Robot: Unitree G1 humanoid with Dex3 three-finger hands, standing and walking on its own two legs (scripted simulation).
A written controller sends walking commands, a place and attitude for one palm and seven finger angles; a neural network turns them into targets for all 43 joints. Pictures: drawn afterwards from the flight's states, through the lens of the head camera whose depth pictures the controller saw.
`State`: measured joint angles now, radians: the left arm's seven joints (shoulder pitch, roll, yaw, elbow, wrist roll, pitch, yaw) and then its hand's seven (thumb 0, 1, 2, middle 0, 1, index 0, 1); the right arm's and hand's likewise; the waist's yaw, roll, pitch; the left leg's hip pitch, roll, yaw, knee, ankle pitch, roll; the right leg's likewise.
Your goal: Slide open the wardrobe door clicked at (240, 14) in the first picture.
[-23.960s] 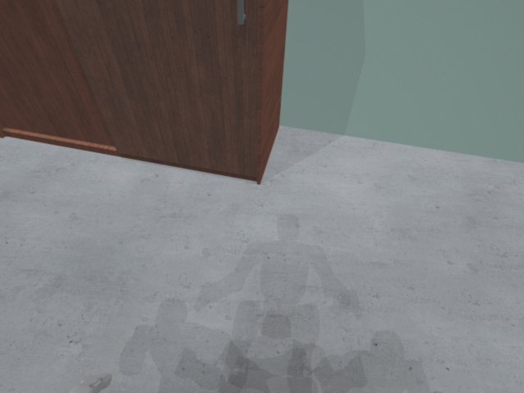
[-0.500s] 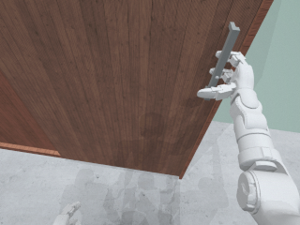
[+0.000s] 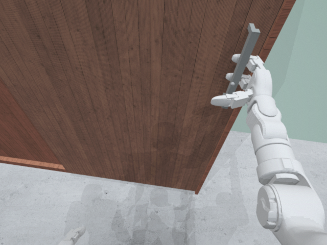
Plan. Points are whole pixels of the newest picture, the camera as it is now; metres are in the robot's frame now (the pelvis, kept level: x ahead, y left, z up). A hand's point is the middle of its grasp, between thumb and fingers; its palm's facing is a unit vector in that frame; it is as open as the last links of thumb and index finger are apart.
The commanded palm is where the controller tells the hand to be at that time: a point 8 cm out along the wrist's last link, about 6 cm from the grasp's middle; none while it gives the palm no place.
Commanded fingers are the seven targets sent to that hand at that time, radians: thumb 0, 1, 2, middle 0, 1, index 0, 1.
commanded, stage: slide the fingers in behind the handle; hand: right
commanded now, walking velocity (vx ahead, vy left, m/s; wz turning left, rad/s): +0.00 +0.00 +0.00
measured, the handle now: (236, 71) +0.52 -0.14 +0.17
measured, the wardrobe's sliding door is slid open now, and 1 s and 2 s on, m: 0.00 0.00 0.00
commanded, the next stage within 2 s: grip the handle and tug to test in 0.38 s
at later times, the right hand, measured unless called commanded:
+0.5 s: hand (229, 83) +0.46 -0.11 +0.18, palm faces +0.06 +1.00 +0.00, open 14.0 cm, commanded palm +0.43 -0.16 +0.17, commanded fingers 0.00 0.41 -0.34 0.31 1.21 0.31 1.21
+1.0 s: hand (229, 82) +0.47 -0.11 +0.17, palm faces +0.07 +1.00 +0.00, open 8.2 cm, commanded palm +0.43 -0.16 +0.17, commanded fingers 0.00 -0.76 -0.84 0.44 1.38 0.44 1.38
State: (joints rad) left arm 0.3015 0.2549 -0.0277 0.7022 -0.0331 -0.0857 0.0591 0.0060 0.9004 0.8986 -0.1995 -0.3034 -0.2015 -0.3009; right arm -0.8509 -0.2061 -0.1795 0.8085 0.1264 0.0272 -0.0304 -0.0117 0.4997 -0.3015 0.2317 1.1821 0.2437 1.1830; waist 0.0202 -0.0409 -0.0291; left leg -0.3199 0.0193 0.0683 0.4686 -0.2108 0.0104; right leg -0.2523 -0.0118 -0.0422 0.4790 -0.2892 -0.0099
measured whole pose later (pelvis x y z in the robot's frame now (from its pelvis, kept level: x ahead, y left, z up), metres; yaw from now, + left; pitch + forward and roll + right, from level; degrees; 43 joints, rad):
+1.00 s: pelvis +0.00 +0.00 +0.00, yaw +1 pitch +5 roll +0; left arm 0.32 0.25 -0.02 0.70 -0.03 -0.10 0.05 0.01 0.90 0.90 -0.20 -0.30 -0.20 -0.30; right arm -0.88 -0.21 -0.21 0.88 0.11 -0.03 -0.04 0.00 -0.32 -0.65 0.37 1.32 0.37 1.32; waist 0.04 -0.04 -0.03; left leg -0.35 0.02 0.05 0.47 -0.20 0.01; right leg -0.27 -0.01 -0.06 0.48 -0.29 -0.01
